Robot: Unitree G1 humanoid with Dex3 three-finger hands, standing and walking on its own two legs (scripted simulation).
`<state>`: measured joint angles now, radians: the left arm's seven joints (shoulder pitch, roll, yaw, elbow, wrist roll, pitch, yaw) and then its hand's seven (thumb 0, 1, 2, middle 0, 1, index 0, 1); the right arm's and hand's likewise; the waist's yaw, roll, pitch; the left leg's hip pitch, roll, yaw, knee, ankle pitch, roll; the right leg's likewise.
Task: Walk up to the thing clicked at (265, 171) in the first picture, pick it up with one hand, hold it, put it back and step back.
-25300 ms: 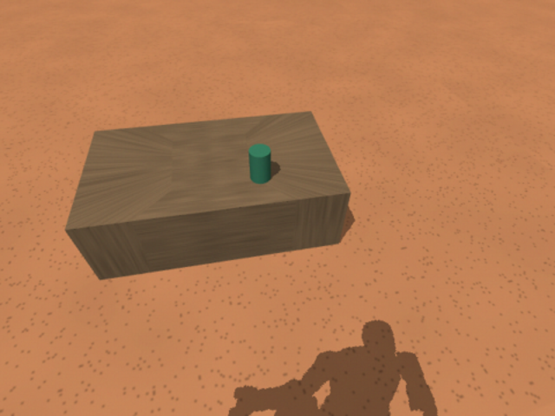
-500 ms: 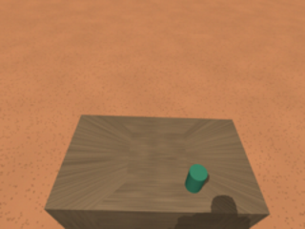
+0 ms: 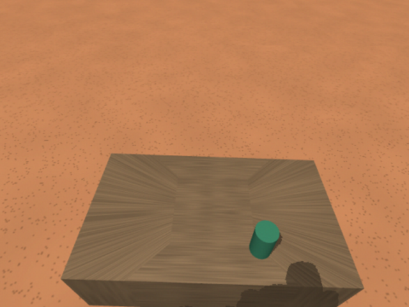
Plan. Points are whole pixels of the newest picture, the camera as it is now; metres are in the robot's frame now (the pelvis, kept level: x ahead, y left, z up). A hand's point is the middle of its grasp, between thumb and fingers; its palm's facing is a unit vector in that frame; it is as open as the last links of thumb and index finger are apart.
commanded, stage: stand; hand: right
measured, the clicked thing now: (263, 240) +0.46 -0.21 -0.39
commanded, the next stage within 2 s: none
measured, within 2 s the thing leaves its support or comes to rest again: neither
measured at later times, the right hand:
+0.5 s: hand out of the picture +0.07 -0.26 -0.16, palm faces -0.02 +0.94 -0.35, open 7.4 cm
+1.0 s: hand out of the picture +0.08 -0.26 -0.16, palm faces -0.03 +0.94 -0.35, open 7.4 cm
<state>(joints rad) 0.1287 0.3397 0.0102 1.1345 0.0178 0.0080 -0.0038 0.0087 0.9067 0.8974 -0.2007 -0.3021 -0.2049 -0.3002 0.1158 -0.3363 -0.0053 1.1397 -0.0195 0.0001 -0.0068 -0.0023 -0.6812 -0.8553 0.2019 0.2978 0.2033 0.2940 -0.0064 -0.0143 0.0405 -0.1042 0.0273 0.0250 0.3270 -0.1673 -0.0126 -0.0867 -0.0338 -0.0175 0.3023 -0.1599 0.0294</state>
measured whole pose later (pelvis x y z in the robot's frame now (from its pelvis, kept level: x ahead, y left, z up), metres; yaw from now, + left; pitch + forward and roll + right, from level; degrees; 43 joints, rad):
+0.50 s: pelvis +0.00 +0.00 +0.00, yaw +1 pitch -3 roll +0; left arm 0.13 0.34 0.01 1.13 0.01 0.00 -0.01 0.01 0.91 0.90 -0.20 -0.30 -0.21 -0.30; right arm 0.12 -0.34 -0.01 1.14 -0.02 0.00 0.00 0.00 -0.90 -0.90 0.20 0.30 0.21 0.30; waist -0.01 -0.01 0.04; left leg -0.11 0.03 0.01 0.32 -0.17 -0.02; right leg -0.09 -0.03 -0.03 0.31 -0.17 0.02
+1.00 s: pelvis +0.01 -0.01 +0.00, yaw +1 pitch -3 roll +0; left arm 0.13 0.34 0.01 1.12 0.01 0.00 -0.01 0.01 0.91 0.90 -0.20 -0.30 -0.21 -0.30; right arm 0.12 -0.34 -0.01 1.14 -0.02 0.00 0.00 0.00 -0.90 -0.90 0.20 0.30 0.21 0.30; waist -0.01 -0.01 0.05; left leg -0.10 0.03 0.01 0.32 -0.17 -0.03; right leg -0.09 -0.03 -0.04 0.31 -0.18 0.02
